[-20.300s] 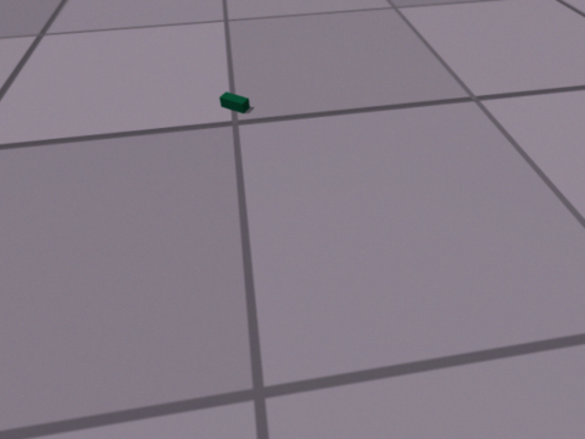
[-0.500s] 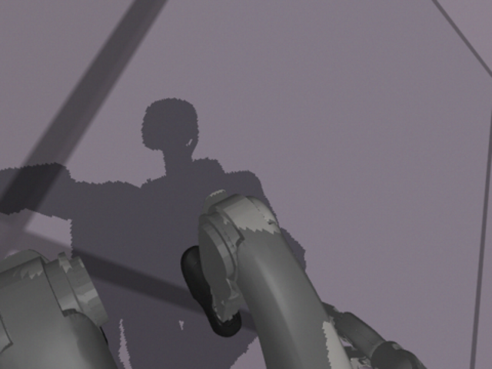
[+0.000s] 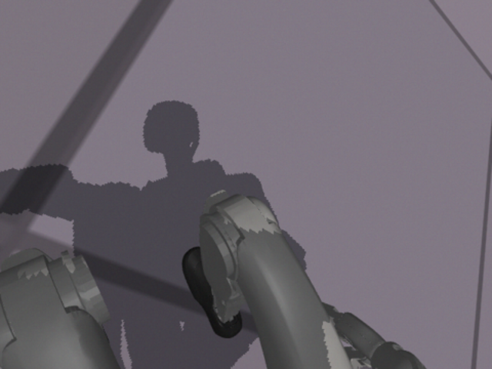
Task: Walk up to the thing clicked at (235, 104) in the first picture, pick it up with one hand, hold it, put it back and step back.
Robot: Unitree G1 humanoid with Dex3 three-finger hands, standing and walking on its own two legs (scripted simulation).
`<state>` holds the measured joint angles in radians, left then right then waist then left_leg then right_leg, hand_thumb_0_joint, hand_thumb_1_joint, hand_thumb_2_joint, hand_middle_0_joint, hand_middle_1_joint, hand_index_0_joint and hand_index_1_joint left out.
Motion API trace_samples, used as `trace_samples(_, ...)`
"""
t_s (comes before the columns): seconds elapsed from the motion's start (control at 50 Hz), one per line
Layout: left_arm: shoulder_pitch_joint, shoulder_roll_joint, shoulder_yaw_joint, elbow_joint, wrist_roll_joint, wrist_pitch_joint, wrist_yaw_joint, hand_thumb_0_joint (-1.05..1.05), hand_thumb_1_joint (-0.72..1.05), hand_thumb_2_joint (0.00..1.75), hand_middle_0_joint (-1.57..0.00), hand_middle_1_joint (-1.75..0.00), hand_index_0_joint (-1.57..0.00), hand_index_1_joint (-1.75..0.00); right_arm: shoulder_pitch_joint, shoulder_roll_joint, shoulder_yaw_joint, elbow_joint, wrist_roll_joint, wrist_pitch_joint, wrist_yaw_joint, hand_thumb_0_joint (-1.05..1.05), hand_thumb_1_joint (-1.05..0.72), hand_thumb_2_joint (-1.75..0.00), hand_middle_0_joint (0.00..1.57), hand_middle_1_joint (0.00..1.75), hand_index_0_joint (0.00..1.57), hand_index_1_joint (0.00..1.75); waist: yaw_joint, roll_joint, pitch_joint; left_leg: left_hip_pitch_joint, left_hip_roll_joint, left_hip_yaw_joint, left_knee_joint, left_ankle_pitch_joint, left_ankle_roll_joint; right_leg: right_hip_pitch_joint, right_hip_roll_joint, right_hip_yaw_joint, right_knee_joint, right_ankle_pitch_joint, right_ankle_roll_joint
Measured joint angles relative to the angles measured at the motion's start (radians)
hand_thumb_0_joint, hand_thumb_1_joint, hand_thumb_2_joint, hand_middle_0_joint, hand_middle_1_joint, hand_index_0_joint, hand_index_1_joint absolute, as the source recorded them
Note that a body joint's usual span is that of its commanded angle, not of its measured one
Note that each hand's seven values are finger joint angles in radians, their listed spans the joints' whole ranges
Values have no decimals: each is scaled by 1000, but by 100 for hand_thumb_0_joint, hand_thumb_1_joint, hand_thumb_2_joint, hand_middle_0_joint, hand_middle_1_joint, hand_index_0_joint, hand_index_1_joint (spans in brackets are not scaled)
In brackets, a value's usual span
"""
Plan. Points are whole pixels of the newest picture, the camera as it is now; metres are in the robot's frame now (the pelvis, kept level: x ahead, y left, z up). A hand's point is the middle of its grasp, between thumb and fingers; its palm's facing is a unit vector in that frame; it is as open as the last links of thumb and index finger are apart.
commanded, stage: close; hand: left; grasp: from above
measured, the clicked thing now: out of the picture +0.44 +0.37 -0.28
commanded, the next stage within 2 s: settle in 0.16 s
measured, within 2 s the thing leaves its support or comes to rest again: leaves its support in 0.54 s
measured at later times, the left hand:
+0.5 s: hand out of the picture +0.43 +0.37 -0.23, palm faces -0.40 -0.17 -0.90, open 9.8 cm
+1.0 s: hand out of the picture +0.43 +0.38 -0.15, palm faces -0.42 -0.13 -0.90, open 9.7 cm
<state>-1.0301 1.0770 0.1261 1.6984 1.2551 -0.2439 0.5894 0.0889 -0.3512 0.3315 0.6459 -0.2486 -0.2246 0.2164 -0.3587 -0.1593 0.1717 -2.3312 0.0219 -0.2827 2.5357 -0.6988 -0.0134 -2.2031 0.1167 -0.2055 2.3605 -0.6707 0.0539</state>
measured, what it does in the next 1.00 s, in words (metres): stands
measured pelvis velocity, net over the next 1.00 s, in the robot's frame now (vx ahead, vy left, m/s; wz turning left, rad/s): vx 0.00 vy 0.00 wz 0.07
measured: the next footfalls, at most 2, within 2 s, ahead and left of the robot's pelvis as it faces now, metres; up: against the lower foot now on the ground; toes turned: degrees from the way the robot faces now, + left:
none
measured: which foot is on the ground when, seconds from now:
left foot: down 0.00-1.00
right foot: down 0.00-1.00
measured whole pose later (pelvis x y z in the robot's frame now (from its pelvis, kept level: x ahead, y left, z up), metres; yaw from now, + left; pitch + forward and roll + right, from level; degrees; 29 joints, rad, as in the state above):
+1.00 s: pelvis +0.00 +0.00 +0.02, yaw +4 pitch +32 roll -11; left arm -0.93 0.86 0.08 1.35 1.16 -0.14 0.32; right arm 0.13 -0.32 0.17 0.66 -0.14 -0.12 0.21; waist -0.25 -0.03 0.01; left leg -2.34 0.01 -0.20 2.44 -0.67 -0.01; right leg -2.22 0.08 -0.15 2.33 -0.68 0.04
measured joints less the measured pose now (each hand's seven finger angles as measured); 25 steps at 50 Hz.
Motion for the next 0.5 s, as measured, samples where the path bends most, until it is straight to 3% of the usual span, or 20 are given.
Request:
trace_samples(0.3,-7,-2,-12,-3,-20,8,2,-1,5,47,-63,-66,-67,-60,-10,-3,0,-6,-4,3,-2,0,-91,-90,21,30,20,30,1,1,5,2,1,1,-8,5,-1,0,-1,0,-7,5,0)
trace_samples(0.5,14,-29,-9,-70,-25,27,-40,-1,4,43,-68,-61,-72,-55,10,2,-12,-1,10,10,-3,0,-91,-90,21,30,20,30,12,8,-14,-4,-2,3,-11,4,-3,-4,-4,1,-8,1,-4)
